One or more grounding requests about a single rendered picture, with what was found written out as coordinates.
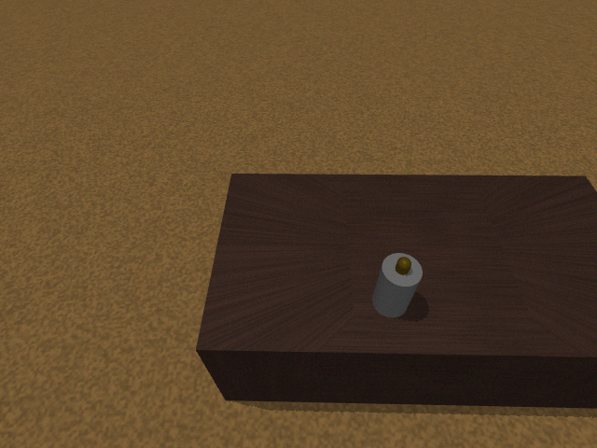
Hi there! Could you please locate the bottle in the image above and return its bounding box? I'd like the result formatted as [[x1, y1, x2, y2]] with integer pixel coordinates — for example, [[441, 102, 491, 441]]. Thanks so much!
[[372, 253, 423, 317]]

